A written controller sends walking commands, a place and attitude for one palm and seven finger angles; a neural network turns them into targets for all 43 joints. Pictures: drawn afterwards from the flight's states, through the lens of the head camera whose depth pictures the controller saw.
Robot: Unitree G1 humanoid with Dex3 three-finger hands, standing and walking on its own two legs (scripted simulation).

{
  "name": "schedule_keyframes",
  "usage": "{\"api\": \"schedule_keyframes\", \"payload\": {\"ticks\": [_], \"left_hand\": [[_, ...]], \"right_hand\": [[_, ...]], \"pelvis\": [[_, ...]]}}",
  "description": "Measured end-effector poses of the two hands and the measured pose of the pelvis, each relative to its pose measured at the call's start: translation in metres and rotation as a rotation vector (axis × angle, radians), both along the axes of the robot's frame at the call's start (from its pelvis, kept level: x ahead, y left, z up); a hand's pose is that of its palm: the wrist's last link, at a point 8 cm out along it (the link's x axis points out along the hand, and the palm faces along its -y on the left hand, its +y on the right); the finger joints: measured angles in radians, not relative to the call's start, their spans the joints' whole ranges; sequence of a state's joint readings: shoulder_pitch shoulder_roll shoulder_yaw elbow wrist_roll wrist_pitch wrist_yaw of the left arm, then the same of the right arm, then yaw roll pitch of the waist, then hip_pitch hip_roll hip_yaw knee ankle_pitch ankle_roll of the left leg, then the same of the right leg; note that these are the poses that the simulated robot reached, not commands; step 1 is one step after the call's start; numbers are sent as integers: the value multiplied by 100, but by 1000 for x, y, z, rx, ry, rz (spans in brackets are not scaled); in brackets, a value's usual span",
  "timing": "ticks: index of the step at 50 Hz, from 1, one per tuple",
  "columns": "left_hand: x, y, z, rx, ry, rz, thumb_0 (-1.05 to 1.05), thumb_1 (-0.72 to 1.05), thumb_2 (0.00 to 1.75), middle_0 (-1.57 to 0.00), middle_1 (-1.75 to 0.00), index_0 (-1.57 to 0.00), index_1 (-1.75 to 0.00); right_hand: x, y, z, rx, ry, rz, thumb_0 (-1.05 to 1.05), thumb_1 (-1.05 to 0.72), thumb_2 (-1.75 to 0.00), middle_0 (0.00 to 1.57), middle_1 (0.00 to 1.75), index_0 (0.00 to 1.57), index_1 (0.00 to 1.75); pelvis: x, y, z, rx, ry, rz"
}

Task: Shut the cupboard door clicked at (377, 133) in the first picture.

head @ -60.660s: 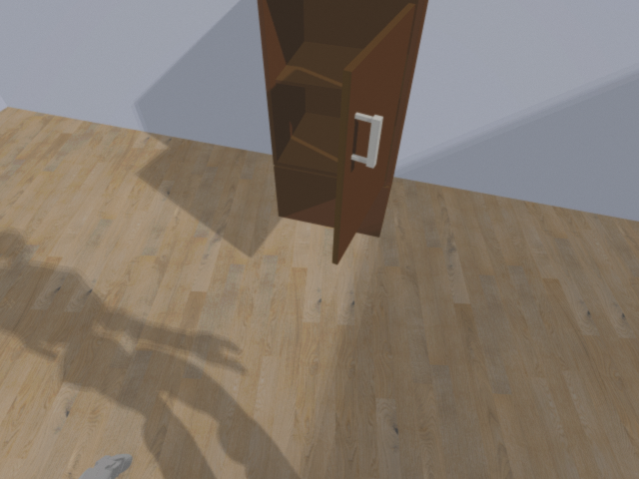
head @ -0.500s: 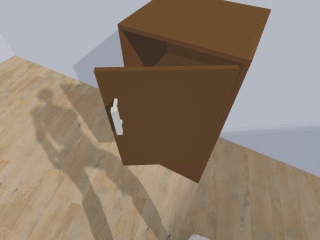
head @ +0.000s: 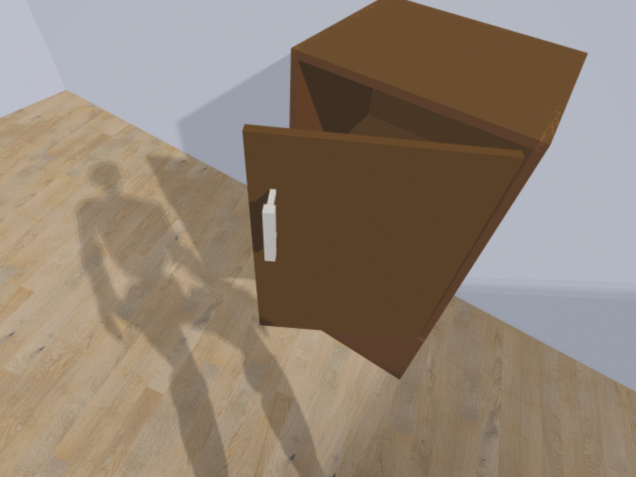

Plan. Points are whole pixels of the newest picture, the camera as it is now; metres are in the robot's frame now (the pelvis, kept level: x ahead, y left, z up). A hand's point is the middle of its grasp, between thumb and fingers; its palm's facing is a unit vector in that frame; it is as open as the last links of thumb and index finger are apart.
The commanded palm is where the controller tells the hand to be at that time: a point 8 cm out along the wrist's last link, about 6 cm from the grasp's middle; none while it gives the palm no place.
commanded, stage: come to a stop and stand still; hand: left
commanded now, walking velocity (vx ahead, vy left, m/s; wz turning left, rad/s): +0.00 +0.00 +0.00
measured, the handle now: (271, 226) +0.50 +0.12 -0.03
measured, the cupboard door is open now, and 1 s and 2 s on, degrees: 30 30 30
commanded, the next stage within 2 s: look again from close up in 0.70 s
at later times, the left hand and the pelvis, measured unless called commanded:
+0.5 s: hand out of the picture -0.03 +0.16 -0.17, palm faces +0.00 -0.98 -0.18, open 7.3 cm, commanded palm none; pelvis -0.03 -0.01 +0.01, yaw -2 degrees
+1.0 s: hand out of the picture -0.02 +0.18 -0.17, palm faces -0.01 -0.98 -0.21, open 7.4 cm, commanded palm none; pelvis -0.03 +0.01 +0.00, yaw -1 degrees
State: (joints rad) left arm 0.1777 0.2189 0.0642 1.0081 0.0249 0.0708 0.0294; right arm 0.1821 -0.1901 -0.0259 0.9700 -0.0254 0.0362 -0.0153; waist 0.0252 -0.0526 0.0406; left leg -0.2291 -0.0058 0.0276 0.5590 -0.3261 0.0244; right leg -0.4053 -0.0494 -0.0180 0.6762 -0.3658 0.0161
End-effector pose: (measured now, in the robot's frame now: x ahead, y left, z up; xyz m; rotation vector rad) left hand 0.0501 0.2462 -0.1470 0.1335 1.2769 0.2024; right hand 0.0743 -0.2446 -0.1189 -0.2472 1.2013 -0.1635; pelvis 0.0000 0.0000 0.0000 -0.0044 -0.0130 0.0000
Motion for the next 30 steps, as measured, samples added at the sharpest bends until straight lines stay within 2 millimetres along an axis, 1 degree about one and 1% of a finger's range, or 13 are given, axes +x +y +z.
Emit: {"api": "schedule_keyframes", "payload": {"ticks": [3, 6, 10, 13, 17, 22, 30], "left_hand": [[-21, 9, 5, 4, 45, 16, 1, 91, 90, -20, -30, -20, -30], [-42, 13, 8, 14, 86, 22, 1, 91, 90, -20, -30, -20, -30], [-64, 8, 11, 26, 135, 6, 1, 91, 90, -20, -30, -19, -30], [-75, -1, 15, 30, 159, -13, 1, 91, 90, -19, -30, -19, -30], [-82, -16, 19, 9, 152, -35, 1, 91, 90, -20, -30, -20, -30], [-80, -34, 13, -31, 120, -50, 1, 91, 90, -20, -30, -20, -30], [-88, -42, 8, -57, 137, -54, 2, 93, 90, -20, -30, -20, -30]], "right_hand": [[-10, 14, 2, 12, 23, 12, 1, -90, -90, 20, 30, 19, 30], [-19, 25, -2, 37, 40, 10, 1, -90, -90, 20, 30, 20, 30], [-32, 27, -12, 69, 47, -20, 1, -92, -90, 21, 30, 20, 30], [-45, 25, -20, 95, 59, -57, 1, -91, -90, 21, 30, 20, 30], [-67, 20, -20, 103, 85, -82, 1, -92, -90, 21, 30, 20, 30], [-102, 16, -16, 94, 147, -99, 1, -92, -90, 21, 30, 20, 30], [-153, 15, -11, 79, 266, -136, 1, -91, -90, 20, 30, 20, 30]], "pelvis": [[-3, 4, 6, -1, 0, -3], [-7, 7, 8, 6, 4, -11], [-13, 6, 6, 27, 10, -28], [-19, 5, 6, 23, 7, -39], [-25, 3, 10, 16, -3, -32], [-32, -3, 12, 15, -21, -30], [-38, -8, 13, 9, -18, -29]]}}
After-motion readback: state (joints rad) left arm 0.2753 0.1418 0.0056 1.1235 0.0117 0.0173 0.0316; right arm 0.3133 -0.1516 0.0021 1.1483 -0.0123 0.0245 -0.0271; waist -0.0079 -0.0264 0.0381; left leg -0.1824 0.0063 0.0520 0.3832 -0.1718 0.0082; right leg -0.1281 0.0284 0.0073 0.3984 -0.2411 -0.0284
